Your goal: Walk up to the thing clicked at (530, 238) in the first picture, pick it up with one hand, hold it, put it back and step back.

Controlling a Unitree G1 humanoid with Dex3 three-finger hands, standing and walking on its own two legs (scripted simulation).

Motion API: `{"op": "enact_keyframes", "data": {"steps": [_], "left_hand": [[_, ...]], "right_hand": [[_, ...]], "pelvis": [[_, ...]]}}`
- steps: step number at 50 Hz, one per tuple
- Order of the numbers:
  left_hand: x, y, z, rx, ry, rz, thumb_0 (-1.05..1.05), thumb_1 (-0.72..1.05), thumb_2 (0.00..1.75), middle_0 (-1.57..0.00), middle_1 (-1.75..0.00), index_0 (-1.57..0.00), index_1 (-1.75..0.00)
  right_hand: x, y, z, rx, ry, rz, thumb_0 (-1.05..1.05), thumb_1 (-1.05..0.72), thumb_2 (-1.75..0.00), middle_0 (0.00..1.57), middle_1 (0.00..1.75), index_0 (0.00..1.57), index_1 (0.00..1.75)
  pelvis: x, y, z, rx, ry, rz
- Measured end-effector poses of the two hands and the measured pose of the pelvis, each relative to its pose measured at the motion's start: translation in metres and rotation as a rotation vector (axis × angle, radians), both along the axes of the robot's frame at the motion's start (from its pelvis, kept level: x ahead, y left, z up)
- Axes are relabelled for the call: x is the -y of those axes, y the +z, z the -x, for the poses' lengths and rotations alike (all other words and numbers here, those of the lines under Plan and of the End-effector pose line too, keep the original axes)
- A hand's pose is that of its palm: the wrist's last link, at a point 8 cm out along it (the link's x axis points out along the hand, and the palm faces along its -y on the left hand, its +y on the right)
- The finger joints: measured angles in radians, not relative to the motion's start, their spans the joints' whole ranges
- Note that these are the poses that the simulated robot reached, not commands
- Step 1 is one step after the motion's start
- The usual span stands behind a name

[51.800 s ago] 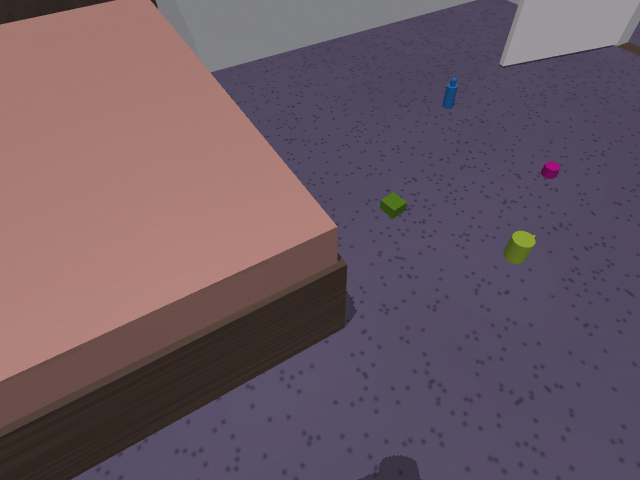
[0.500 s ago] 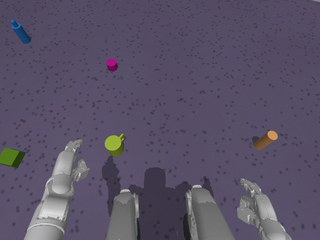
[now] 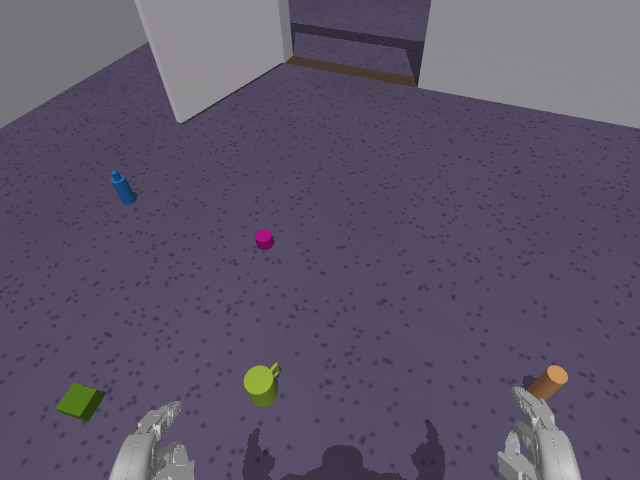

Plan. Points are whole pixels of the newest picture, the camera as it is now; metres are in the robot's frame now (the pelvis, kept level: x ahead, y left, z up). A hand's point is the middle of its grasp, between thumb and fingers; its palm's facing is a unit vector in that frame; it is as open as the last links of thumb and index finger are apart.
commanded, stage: home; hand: left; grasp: from above
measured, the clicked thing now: (265, 381) +0.52 +0.19 -0.66
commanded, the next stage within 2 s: stand in 2.00 s
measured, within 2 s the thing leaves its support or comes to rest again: neither
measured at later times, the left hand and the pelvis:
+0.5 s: hand (185, 467) +0.17 +0.18 -0.04, palm faces +0.05 -0.98 -0.20, open 7.4 cm; pelvis +0.01 +0.01 +0.00, yaw +0 degrees
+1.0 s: hand (189, 469) +0.17 +0.18 -0.04, palm faces +0.05 -0.98 -0.20, open 7.4 cm; pelvis +0.01 +0.00 +0.00, yaw +0 degrees
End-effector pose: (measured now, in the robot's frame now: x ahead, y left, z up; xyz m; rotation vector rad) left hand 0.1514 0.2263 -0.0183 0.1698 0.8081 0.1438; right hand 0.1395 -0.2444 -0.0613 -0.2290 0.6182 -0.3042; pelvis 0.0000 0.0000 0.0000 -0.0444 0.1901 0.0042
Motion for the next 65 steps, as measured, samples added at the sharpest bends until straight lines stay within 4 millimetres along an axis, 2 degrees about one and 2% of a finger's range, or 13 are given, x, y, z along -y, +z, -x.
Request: {"op": "enact_keyframes", "data": {"steps": [6,11,31,51,65], "left_hand": [[-0.005,0.004,0.010,-0.012,0.006,0.004,0.01,0.90,0.90,-0.20,-0.30,-0.20,-0.30],[-0.007,-0.002,0.009,-0.022,0.005,0.011,0.01,0.90,0.90,-0.20,-0.30,-0.20,-0.30],[-0.005,0.001,-0.007,-0.013,-0.017,0.006,0.01,0.91,0.90,-0.20,-0.30,-0.20,-0.30],[-0.001,0.001,-0.002,-0.013,-0.013,0.007,0.01,0.91,0.90,-0.20,-0.30,-0.20,-0.30],[0.000,0.001,-0.002,-0.012,-0.015,0.003,0.01,0.91,0.90,-0.20,-0.30,-0.20,-0.30]], "right_hand": [[-0.009,0.012,-0.022,0.069,0.048,0.006,0.01,-0.90,-0.90,0.20,0.30,0.20,0.30],[-0.014,0.014,-0.029,0.084,0.077,0.015,0.01,-0.90,-0.90,0.20,0.30,0.20,0.30],[-0.009,0.001,-0.007,-0.002,0.033,0.012,0.01,-0.90,-0.90,0.20,0.30,0.20,0.30],[-0.005,0.006,-0.017,0.036,0.048,0.017,0.01,-0.90,-0.90,0.20,0.30,0.20,0.30],[-0.004,0.003,-0.014,0.026,0.042,0.014,0.01,-0.90,-0.90,0.20,0.30,0.20,0.30]], "pelvis": [[-0.002,0.003,-0.002,0.018,0.007,-0.002],[-0.003,0.002,-0.002,0.020,0.010,-0.001],[-0.005,0.003,-0.010,0.016,-0.001,0.001],[-0.001,0.003,-0.007,0.021,0.002,-0.002],[0.001,0.002,-0.008,0.020,0.001,-0.004]]}}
